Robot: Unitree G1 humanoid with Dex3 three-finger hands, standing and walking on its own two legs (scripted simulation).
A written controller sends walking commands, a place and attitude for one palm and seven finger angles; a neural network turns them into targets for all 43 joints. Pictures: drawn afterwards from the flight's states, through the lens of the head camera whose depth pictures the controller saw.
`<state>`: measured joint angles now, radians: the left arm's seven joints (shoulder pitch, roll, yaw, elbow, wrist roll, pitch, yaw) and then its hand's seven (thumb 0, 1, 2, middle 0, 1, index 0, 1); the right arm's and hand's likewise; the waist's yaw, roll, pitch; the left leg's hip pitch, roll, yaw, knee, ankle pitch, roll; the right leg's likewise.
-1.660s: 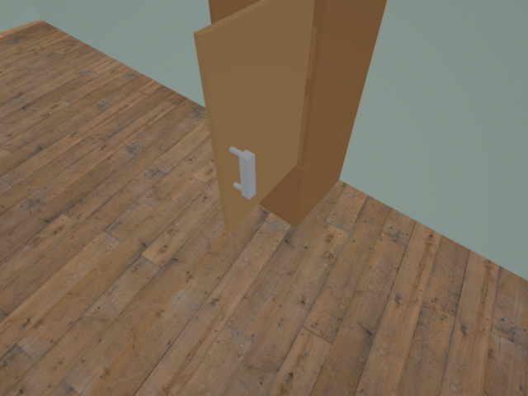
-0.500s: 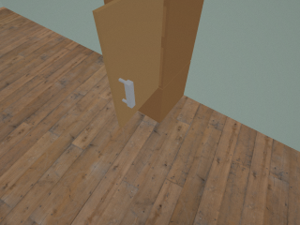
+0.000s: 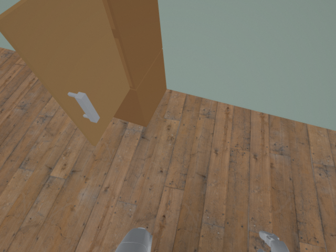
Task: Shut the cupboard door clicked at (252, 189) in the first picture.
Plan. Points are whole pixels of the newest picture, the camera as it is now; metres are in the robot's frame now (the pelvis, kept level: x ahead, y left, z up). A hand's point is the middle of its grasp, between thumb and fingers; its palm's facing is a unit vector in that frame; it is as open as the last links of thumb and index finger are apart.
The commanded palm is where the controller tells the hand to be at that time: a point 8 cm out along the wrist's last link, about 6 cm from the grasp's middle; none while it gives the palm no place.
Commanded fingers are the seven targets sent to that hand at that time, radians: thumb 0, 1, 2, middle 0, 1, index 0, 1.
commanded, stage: walk around to get in front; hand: left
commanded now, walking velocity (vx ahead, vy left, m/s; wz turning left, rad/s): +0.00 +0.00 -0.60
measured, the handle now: (83, 107) +0.56 +0.38 -0.10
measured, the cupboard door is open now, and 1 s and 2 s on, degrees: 93 93 93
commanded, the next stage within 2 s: none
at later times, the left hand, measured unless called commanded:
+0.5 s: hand (89, 236) +0.15 +0.26 -0.18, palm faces -0.22 -0.94 -0.25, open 7.4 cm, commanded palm none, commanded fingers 0.00 0.90 0.90 -0.20 -0.30 -0.20 -0.30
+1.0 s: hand (147, 206) +0.24 +0.10 -0.16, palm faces -0.60 -0.76 -0.24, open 7.4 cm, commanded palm none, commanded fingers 0.00 0.90 0.90 -0.20 -0.30 -0.20 -0.30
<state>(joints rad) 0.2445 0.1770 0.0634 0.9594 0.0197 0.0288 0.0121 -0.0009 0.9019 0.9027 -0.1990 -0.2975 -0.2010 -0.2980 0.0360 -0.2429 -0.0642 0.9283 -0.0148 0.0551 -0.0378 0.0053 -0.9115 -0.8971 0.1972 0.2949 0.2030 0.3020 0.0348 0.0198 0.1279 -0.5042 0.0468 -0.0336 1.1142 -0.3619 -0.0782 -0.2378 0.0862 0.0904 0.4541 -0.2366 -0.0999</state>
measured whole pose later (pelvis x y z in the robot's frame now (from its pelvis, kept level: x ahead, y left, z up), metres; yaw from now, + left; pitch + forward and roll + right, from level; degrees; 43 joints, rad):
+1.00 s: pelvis +0.03 +0.01 -0.01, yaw -36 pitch +0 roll +1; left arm 0.13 0.22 0.04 0.87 0.02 0.05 -0.01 0.00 0.90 0.90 -0.20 -0.30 -0.20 -0.30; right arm 0.18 -0.25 -0.05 0.90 -0.01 0.06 -0.02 0.01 -0.91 -0.90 0.20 0.29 0.20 0.30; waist -0.03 0.00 0.12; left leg -0.48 0.08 0.02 1.00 -0.41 -0.09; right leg -0.26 0.04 0.07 0.52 -0.26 -0.03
